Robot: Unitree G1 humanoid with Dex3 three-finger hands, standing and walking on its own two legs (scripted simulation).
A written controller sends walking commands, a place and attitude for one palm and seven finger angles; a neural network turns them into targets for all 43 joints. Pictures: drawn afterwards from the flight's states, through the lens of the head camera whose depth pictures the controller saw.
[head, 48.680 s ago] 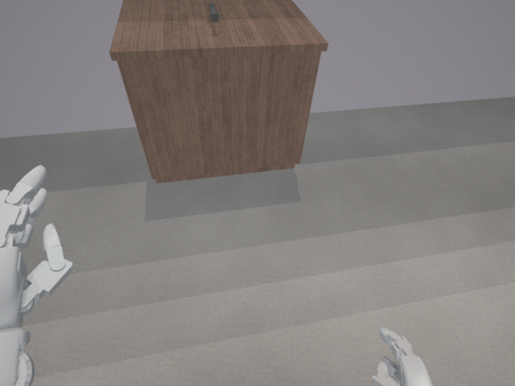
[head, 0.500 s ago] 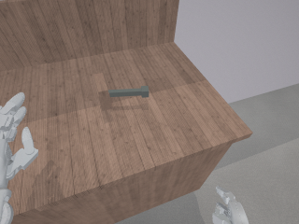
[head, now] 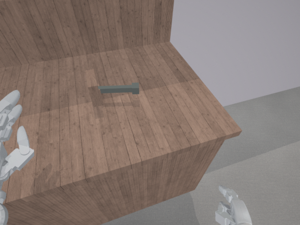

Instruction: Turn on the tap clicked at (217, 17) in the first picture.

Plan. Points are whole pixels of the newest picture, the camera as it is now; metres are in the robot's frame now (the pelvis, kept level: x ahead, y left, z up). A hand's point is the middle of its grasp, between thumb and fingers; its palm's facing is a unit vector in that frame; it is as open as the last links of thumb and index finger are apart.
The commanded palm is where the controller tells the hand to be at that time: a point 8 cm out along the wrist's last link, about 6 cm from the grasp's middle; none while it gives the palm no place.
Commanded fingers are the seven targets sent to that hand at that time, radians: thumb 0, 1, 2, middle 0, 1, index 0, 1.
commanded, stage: shuffle to correct the standing spot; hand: left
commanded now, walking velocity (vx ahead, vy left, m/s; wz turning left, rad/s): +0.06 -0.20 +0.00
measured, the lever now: (135, 88) +0.53 +0.09 +0.06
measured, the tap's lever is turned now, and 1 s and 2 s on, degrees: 76 76 76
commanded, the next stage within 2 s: come to a stop and stand still in 1.24 s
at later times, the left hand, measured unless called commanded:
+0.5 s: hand (49, 174) +0.17 +0.19 +0.17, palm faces +0.40 -0.83 -0.38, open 7.4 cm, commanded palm +0.12 +0.23 +0.19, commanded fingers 0.00 0.90 0.90 -0.20 -0.30 -0.20 -0.30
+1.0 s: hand (92, 156) +0.21 +0.13 +0.17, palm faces +0.44 -0.78 -0.46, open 7.4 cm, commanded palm +0.15 +0.15 +0.19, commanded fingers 0.00 0.90 0.90 -0.20 -0.30 -0.20 -0.30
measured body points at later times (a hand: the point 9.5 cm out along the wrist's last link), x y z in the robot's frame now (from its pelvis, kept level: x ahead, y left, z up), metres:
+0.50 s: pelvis -0.03 -0.06 -0.01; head -0.01 -0.05 +0.44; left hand +0.15 +0.23 +0.19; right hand +0.13 -0.28 -0.10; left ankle -0.03 +0.07 -0.68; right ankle -0.01 -0.18 -0.73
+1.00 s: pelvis +0.00 -0.14 -0.01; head +0.01 -0.15 +0.44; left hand +0.18 +0.16 +0.20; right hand +0.18 -0.35 -0.10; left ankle -0.02 +0.01 -0.71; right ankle +0.06 -0.24 -0.73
